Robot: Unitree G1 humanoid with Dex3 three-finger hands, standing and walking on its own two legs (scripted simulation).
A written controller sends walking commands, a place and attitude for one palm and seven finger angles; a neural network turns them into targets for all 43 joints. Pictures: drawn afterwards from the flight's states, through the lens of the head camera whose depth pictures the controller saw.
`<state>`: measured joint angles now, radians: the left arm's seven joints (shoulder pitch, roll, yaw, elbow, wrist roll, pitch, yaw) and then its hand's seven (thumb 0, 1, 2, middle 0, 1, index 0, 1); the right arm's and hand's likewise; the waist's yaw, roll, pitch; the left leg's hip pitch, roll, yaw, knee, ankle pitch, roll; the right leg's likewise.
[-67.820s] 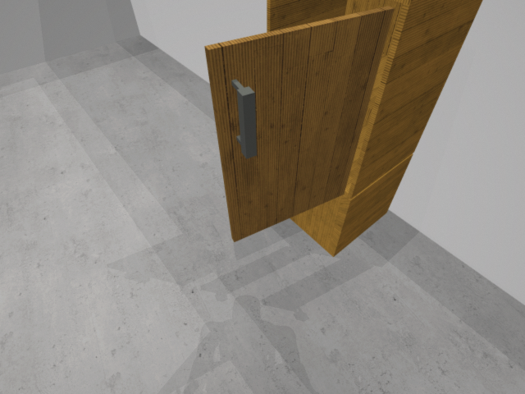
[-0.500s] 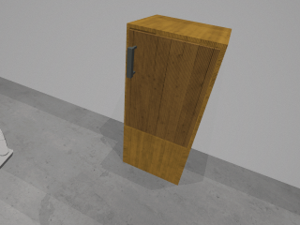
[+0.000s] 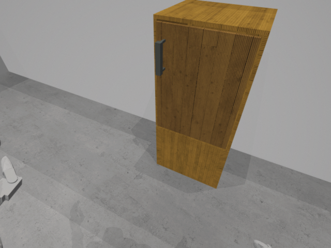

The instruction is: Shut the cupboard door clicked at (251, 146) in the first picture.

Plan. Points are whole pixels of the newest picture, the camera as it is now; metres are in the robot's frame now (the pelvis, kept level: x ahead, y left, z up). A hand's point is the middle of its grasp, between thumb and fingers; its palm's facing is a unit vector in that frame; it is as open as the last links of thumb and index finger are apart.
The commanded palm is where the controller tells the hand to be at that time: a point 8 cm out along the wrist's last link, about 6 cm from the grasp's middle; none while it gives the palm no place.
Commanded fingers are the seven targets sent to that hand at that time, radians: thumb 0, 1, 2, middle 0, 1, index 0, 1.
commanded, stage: let the arm hang, fingers relaxed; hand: left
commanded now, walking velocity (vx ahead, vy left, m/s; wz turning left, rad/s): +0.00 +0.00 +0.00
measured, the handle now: (161, 57) +0.87 +0.11 +0.11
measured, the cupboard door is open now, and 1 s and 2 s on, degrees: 0 0 0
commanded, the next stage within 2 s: look to check the result in 1.12 s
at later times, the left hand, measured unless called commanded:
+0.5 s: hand out of the picture +0.02 +0.23 -0.17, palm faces +0.09 -0.97 -0.23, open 7.1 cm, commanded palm none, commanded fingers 0.00 0.90 0.90 -0.20 -0.30 -0.20 -0.30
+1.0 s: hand out of the picture -0.07 +0.21 -0.17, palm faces +0.06 -0.98 -0.17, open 7.4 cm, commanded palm none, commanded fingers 0.00 0.90 0.90 -0.20 -0.30 -0.20 -0.30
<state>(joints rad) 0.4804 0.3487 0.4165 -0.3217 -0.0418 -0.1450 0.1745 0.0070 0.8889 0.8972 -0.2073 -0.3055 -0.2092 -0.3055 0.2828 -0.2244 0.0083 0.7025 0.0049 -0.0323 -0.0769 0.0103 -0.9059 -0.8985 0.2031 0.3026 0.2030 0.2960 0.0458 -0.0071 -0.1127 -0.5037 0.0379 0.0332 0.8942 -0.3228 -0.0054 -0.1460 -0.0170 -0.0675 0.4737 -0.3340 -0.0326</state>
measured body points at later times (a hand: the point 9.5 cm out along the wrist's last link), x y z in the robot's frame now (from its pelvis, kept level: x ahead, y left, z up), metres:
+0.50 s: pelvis +0.00 +0.03 +0.00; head +0.01 +0.04 +0.45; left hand +0.01 +0.28 -0.15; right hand +0.07 -0.20 -0.15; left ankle +0.02 +0.16 -0.74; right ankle -0.04 -0.10 -0.74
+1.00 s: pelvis -0.03 +0.05 +0.00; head -0.04 +0.04 +0.45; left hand -0.07 +0.26 -0.16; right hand -0.04 -0.17 -0.16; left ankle +0.02 +0.16 -0.74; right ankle -0.04 -0.10 -0.74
